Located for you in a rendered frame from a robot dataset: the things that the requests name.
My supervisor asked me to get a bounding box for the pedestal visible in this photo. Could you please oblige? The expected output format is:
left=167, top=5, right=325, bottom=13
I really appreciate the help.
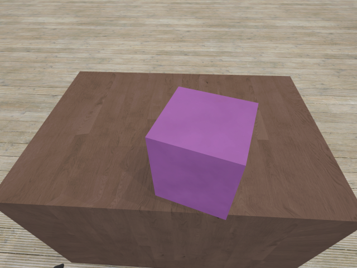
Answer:
left=0, top=71, right=357, bottom=268

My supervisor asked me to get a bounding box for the carton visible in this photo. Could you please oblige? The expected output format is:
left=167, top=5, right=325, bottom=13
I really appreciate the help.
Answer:
left=145, top=87, right=258, bottom=220

